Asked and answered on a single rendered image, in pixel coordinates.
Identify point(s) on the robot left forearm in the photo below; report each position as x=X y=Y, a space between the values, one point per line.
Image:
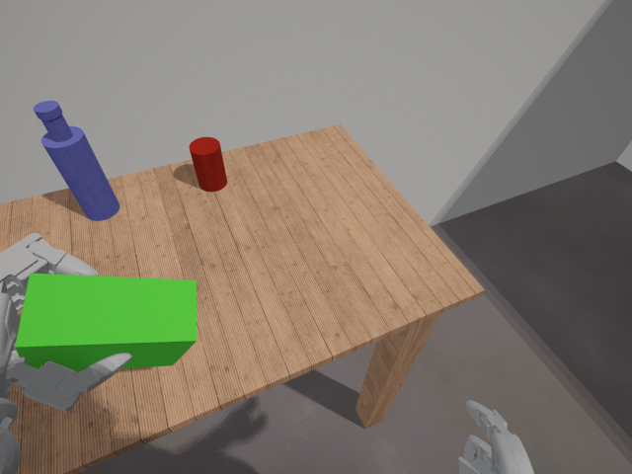
x=10 y=452

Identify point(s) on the robot right hand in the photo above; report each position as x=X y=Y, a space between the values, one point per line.
x=506 y=455

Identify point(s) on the table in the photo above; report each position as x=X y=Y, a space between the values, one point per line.
x=308 y=254

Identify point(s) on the sponge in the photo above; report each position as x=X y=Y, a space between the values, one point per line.
x=76 y=321

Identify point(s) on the robot left hand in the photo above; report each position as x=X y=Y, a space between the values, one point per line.
x=52 y=384

